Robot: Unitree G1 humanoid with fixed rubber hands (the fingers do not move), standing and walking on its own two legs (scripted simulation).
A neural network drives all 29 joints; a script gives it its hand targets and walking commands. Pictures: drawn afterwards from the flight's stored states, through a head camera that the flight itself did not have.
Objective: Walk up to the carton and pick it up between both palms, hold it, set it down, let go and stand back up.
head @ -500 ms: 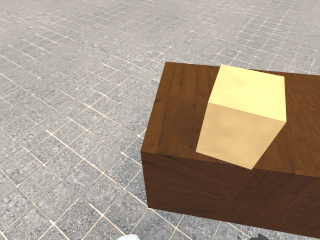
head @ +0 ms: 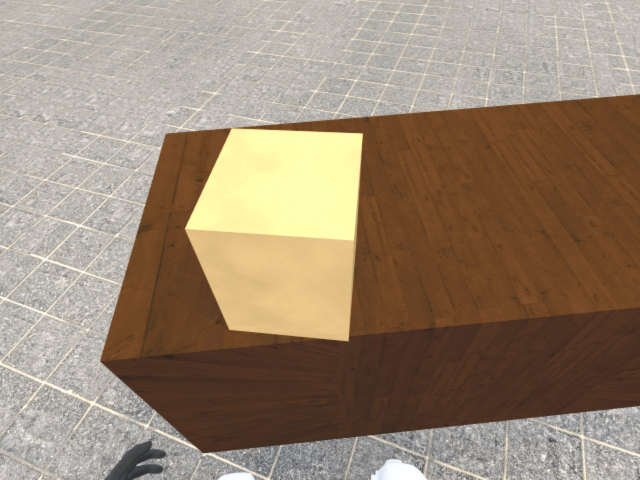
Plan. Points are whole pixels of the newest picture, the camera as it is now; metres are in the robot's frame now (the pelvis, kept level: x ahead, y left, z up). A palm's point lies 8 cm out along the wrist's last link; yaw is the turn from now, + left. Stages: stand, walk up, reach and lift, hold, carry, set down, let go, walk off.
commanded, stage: walk up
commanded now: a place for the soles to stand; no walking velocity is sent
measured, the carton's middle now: (291, 237) +0.46 +0.06 +0.02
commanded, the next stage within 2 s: none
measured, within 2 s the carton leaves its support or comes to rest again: neither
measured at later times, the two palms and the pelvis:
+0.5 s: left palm out of the picture +0.09 +0.31 -0.06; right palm out of the picture +0.15 -0.24 -0.08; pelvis +0.02 +0.01 +0.02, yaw +5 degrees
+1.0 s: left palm out of the picture +0.12 +0.31 -0.05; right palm (509, 464) +0.17 -0.22 -0.07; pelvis +0.03 +0.03 +0.02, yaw +7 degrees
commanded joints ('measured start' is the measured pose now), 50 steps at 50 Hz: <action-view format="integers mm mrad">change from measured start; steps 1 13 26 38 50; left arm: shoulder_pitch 51 49 37 27 1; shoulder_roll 264 215 88 125 134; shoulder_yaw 86 83 28 33 36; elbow -74 -46 -81 -72 -83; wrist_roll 11 45 1 8 0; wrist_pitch -22 -51 -18 -28 -24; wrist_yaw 62 112 56 58 51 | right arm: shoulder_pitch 34 -58 -64 -47 -30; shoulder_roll -64 -56 -118 -82 -83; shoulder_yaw -10 -21 -52 -1 5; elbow -96 -88 -50 -66 -90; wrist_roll -7 -22 13 24 19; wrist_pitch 2 69 -21 -21 -13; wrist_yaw -6 69 42 49 54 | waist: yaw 52 47 17 31 25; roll -261 -128 98 1 -30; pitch -95 -64 -82 -114 -97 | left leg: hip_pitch -232 -156 32 45 38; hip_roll -8 -71 104 -51 -74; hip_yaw -48 -99 -288 -93 -106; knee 162 -19 -678 -568 -588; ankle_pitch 78 266 466 577 417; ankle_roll -18 -59 146 34 24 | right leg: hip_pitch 200 104 93 208 197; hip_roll -259 -247 0 -49 -62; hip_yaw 435 210 -75 -47 -38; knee -456 -508 -153 -241 -279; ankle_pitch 63 -16 -101 202 114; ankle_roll -230 -209 -21 -41 -51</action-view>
